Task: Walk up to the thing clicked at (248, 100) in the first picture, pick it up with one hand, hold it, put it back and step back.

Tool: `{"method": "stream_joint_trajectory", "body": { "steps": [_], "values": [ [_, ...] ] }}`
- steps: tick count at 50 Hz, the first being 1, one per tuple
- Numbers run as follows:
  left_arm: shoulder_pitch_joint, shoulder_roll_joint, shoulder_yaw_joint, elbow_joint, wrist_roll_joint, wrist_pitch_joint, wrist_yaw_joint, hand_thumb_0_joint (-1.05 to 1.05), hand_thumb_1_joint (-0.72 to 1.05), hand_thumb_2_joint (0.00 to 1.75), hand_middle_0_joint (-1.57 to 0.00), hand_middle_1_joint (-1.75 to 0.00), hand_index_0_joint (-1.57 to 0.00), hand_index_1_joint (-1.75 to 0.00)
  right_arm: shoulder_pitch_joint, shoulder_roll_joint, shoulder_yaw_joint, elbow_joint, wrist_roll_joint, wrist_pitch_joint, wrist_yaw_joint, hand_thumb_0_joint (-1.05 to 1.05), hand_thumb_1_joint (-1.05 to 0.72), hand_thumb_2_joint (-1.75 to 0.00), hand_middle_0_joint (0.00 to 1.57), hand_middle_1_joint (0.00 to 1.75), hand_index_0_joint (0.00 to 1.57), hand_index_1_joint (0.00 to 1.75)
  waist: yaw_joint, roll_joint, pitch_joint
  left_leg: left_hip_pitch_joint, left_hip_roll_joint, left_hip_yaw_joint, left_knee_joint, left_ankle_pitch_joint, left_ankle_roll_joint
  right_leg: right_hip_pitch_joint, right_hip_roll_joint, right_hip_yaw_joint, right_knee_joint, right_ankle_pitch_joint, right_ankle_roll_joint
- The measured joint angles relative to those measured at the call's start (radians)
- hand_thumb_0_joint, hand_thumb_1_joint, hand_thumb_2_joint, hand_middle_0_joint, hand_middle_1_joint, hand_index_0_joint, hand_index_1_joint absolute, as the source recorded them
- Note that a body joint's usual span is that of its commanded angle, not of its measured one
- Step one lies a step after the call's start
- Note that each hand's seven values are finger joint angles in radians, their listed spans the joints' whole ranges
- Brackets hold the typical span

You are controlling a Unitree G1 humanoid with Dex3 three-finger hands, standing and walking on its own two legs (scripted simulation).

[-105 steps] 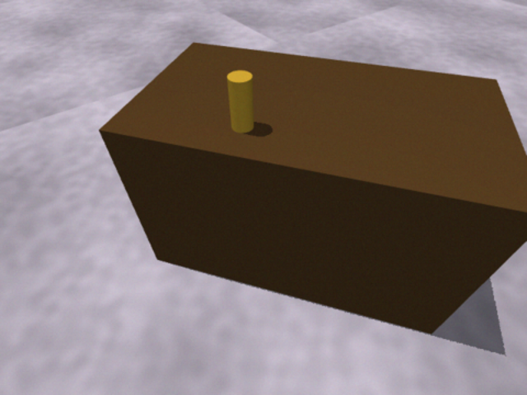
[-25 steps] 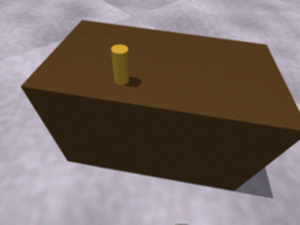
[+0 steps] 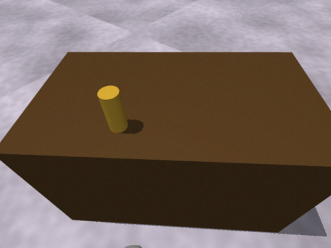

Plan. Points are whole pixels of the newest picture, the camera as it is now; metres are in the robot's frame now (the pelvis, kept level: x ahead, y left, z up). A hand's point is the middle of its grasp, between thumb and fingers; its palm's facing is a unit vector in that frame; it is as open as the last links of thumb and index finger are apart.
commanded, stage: walk up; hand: left
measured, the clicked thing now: (114, 110) +0.54 +0.20 +0.01
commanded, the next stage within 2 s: stand in 2.00 s
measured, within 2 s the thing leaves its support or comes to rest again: neither
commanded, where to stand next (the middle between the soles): +0.09 +0.01 m, yaw -2 degrees
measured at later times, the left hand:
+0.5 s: hand out of the picture +0.12 +0.28 -0.18, palm faces -0.12 -0.92 -0.37, open 7.4 cm
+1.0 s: hand out of the picture +0.16 +0.23 -0.15, palm faces -0.10 -0.94 -0.33, open 7.4 cm
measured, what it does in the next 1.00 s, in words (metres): steps on the spot: left foot, then right foot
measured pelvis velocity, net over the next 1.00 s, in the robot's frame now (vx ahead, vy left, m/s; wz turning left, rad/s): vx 0.02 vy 0.00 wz -0.07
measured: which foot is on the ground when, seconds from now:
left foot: up 0.00-0.10, down 0.12-1.00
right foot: down 0.00-0.12, up 0.14-0.50, down 0.52-1.00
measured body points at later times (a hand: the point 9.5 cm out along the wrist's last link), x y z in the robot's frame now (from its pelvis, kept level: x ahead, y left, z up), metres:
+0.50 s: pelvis +0.03 +0.02 -0.02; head +0.08 +0.03 +0.43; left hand +0.13 +0.33 -0.15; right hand +0.12 -0.31 -0.11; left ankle +0.11 +0.14 -0.74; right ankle +0.00 -0.13 -0.73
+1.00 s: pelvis +0.02 +0.00 +0.00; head +0.02 +0.00 +0.45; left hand +0.17 +0.28 -0.12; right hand +0.06 -0.31 -0.13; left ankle +0.05 +0.14 -0.74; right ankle +0.00 -0.13 -0.74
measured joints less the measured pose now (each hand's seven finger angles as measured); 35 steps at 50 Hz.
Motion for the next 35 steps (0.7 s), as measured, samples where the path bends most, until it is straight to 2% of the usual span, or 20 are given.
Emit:
{"method": "stream_joint_trajectory", "body": {
  "steps": [2,5,6,8,11,15,19,23,26,28,30,32,35],
  "values": [
    [0.002,0.013,0.003,-0.011,0.007,0.018,-0.002,0.01,0.90,0.90,-0.21,-0.30,-0.20,-0.30,-0.006,-0.002,-0.005,0.014,0.003,0.003,-0.015,0.01,-0.90,-0.90,0.20,0.30,0.20,0.30,0.014,-0.009,0.005,-0.003,-0.007,0.014,-0.078,0.038,-0.007,-0.015,0.002,0.003,0.044,-0.035,0.008],
    [0.004,0.036,0.007,-0.026,0.004,0.051,-0.001,0.01,0.90,0.90,-0.21,-0.30,-0.20,-0.30,-0.011,0.002,-0.009,0.028,0.006,0.007,-0.038,0.01,-0.90,-0.90,0.20,0.30,0.20,0.30,0.029,-0.037,0.005,0.039,-0.045,0.041,-0.176,0.141,0.006,-0.054,0.002,0.010,0.151,-0.109,0.026],
    [0.002,0.045,0.009,-0.025,-0.001,0.061,0.003,0.01,0.90,0.90,-0.21,-0.30,-0.20,-0.30,-0.012,0.006,-0.010,0.033,0.003,0.004,-0.045,0.01,-0.90,-0.90,0.20,0.30,0.20,0.30,0.025,-0.051,0.001,0.052,-0.056,0.045,-0.190,0.114,0.012,-0.073,-0.002,0.011,0.195,-0.139,0.034],
    [-0.018,0.061,0.017,-0.010,-0.010,0.080,0.016,0.01,0.90,0.90,-0.20,-0.30,-0.20,-0.30,-0.028,0.030,-0.005,0.038,-0.003,0.003,-0.054,0.01,-0.90,-0.90,0.20,0.30,0.20,0.30,0.026,-0.101,0.010,0.039,-0.073,0.068,-0.152,0.078,0.021,-0.119,-0.002,0.058,0.304,-0.206,0.026],
    [-0.027,0.073,0.013,0.011,-0.012,0.092,0.030,0.01,0.90,0.90,-0.20,-0.30,-0.20,-0.30,-0.065,0.052,0.014,0.031,0.002,0.004,-0.053,0.01,-0.90,-0.90,0.20,0.30,0.20,0.30,0.012,-0.123,0.029,0.044,-0.051,0.078,-0.140,0.065,0.029,-0.183,0.039,0.091,0.524,-0.302,0.028],
    [-0.039,0.080,0.014,0.036,-0.016,0.090,0.028,0.01,0.90,0.90,-0.20,-0.30,-0.20,-0.30,-0.088,0.067,0.028,0.007,0.005,-0.005,-0.053,0.01,-0.90,-0.90,0.21,0.30,0.21,0.30,0.001,-0.134,0.033,0.055,-0.033,0.083,-0.186,0.086,0.026,-0.218,0.026,0.116,0.650,-0.285,0.038],
    [-0.038,0.076,0.008,0.058,-0.024,0.077,0.026,0.01,0.90,0.90,-0.20,-0.30,-0.20,-0.30,-0.108,0.054,0.030,-0.006,0.001,-0.007,-0.046,0.01,-0.90,-0.90,0.21,0.30,0.21,0.30,0.000,-0.119,0.031,0.063,-0.018,0.097,-0.204,0.091,0.024,-0.178,-0.027,0.115,0.540,-0.271,0.060],
    [-0.039,0.068,0.001,0.090,-0.024,0.062,0.028,0.01,0.90,0.90,-0.20,-0.30,-0.20,-0.30,-0.126,0.028,0.029,-0.017,-0.006,0.006,-0.036,0.01,-0.90,-0.90,0.21,0.30,0.21,0.30,-0.005,-0.084,0.022,0.048,-0.002,0.109,-0.162,0.067,0.017,-0.112,-0.068,0.051,0.359,-0.293,0.067],
    [-0.044,0.056,0.005,0.112,-0.016,0.040,0.034,0.01,0.90,0.90,-0.20,-0.30,-0.20,-0.30,-0.142,0.004,0.026,-0.010,0.002,0.026,-0.029,0.01,-0.90,-0.90,0.21,0.30,0.21,0.30,-0.004,-0.037,0.018,0.021,0.020,0.105,-0.093,0.035,0.003,-0.044,-0.058,-0.007,0.200,-0.195,0.062],
    [-0.051,0.032,0.005,0.125,-0.004,0.029,0.038,0.01,0.90,0.90,-0.20,-0.30,-0.20,-0.30,-0.150,-0.009,0.018,0.014,0.016,0.044,-0.031,0.01,-0.90,-0.90,0.21,0.30,0.21,0.30,-0.013,0.022,0.020,0.013,0.036,0.066,-0.062,0.022,0.007,-0.029,-0.034,-0.035,0.202,-0.192,0.067],
    [-0.041,0.025,-0.005,0.125,0.004,0.024,0.034,0.01,0.90,0.90,-0.20,-0.30,-0.20,-0.30,-0.147,-0.001,0.019,0.042,0.025,0.058,-0.036,0.01,-0.90,-0.90,0.21,0.30,0.20,0.30,0.004,0.017,-0.004,0.018,-0.014,0.033,-0.026,-0.096,0.018,-0.042,-0.051,-0.016,0.222,-0.204,0.061],
    [-0.035,0.016,-0.011,0.129,0.004,0.023,0.034,0.01,0.90,0.90,-0.20,-0.30,-0.20,-0.30,-0.148,0.003,0.023,0.065,0.031,0.059,-0.033,0.01,-0.90,-0.90,0.20,0.30,0.20,0.30,0.013,0.013,-0.022,0.043,-0.049,0.019,-0.008,-0.144,0.026,-0.049,-0.065,0.007,0.222,-0.202,0.060],
    [-0.052,0.006,-0.019,0.135,0.002,0.020,0.036,0.01,0.90,0.90,-0.21,-0.30,-0.20,-0.30,-0.140,0.007,0.028,0.092,0.039,0.045,-0.031,0.01,-0.90,-0.90,0.20,0.30,0.20,0.30,-0.004,0.023,-0.037,0.104,-0.062,0.020,-0.100,-0.071,0.031,-0.054,-0.074,-0.003,0.210,-0.195,0.066]
  ]
}}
